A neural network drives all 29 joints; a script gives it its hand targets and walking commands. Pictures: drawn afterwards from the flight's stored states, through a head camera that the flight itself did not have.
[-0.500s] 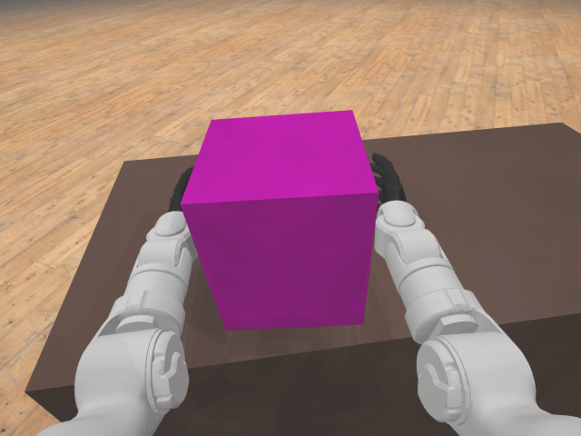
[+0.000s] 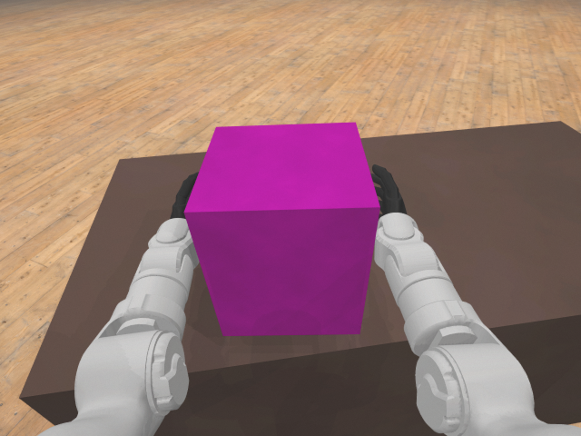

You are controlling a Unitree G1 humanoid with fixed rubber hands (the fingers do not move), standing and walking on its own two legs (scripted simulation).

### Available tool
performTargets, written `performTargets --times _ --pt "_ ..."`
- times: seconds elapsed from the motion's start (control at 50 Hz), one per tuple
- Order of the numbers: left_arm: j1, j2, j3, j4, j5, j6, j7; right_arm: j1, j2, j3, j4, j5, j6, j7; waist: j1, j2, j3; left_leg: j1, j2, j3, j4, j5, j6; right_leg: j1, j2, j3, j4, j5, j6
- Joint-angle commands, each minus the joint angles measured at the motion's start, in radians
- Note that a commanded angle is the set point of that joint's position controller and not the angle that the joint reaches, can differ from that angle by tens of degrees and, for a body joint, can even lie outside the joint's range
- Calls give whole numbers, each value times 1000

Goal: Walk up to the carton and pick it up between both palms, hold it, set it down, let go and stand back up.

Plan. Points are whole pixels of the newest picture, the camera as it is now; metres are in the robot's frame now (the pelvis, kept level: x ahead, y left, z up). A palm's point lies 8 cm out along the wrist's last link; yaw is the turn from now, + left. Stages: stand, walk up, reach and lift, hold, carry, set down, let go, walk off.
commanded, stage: set down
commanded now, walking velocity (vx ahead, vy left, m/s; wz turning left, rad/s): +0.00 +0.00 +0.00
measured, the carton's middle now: (288, 230) +0.41 -0.02 +0.11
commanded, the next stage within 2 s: none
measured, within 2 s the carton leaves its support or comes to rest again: rests again in 0.98 s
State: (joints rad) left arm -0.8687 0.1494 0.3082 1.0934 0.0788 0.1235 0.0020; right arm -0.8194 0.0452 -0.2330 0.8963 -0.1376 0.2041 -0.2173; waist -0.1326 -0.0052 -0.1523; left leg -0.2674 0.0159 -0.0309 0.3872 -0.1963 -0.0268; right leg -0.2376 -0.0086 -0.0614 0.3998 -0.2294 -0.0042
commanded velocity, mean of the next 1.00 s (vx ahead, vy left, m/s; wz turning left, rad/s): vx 0.00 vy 0.00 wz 0.00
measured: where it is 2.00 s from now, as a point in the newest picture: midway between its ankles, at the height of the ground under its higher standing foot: outside the picture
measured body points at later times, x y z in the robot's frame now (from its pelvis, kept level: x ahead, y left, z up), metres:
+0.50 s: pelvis +0.00 +0.00 +0.00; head -0.02 +0.01 +0.45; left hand +0.43 +0.13 +0.11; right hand +0.39 -0.17 +0.12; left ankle +0.00 +0.13 -0.74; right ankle -0.02 -0.11 -0.74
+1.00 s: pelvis +0.00 +0.00 +0.00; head -0.01 +0.01 +0.45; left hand +0.43 +0.12 +0.08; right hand +0.38 -0.18 +0.10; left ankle +0.00 +0.13 -0.74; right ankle -0.02 -0.11 -0.74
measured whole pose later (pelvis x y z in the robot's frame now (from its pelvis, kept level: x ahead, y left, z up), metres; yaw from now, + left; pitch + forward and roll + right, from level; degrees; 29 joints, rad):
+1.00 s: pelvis +0.00 +0.00 +0.00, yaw +0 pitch +4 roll +0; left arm -0.84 0.12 0.39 1.24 0.08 -0.06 -0.01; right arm -0.73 0.12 -0.42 0.90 -0.36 0.06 -0.16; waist -0.13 -0.01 -0.12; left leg -0.28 0.02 -0.03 0.41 -0.21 -0.03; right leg -0.24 -0.01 -0.06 0.40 -0.23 0.00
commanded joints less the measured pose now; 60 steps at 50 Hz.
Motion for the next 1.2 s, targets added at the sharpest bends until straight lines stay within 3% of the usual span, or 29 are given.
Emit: performTargets --times 0.0,0.16,0.54,0.72,0.8,0.82,0.98,1.1,1.14,1.18 --pt "-969 -565 -184 -225 -15 -136 -189 -808 756 156 -318 27 -141 141 -49 -26 -637 -96 -88 57 -80 146 32 562 -40 96 66 966 138" --pt "-987 -584 -199 -240 -14 -176 -184 -799 764 150 -318 2 -171 153 -47 -6 -686 -104 -86 57 -68 176 23 559 -35 87 78 976 131" --pt "-922 -565 -139 -131 37 -227 -199 -754 737 79 -276 -71 -214 184 -32 -5 -594 -131 -77 67 -81 119 26 546 -39 78 73 885 129" --pt "-877 -506 -82 -68 86 -242 -209 -692 690 13 -218 -141 -231 198 -32 -17 -513 -153 -74 77 -108 71 31 559 -43 73 67 844 135" --pt "-901 -452 -73 -73 96 -264 -198 -665 643 -14 -204 -166 -254 199 -28 -4 -539 -160 -79 83 -106 88 30 573 -44 78 74 872 133" --pt "-894 -438 -57 -59 101 -265 -198 -669 641 -18 -209 -176 -261 200 -12 -14 -547 -168 -77 85 -105 85 33 584 -45 80 77 872 133" --pt "-896 -431 -47 -60 133 -309 -184 -637 625 -55 -206 -238 -312 210 -8 1 -591 -182 -80 95 -92 126 28 588 -39 69 94 905 132" --pt "-810 -309 10 -4 156 -316 -166 -598 512 -66 -190 -235 -337 200 20 -20 -548 -200 -85 103 -86 123 31 609 -43 79 102 965 141" --pt "-808 -225 0 -29 142 -318 -146 -581 425 -71 -176 -204 -338 180 18 -10 -557 -202 -84 104 -86 127 29 617 -43 80 106 978 142" --pt "-786 -48 0 -60 113 -322 -101 -550 240 -85 -151 -149 -338 142 17 7 -569 -189 -81 104 -67 151 22 591 -32 78 114 977 136"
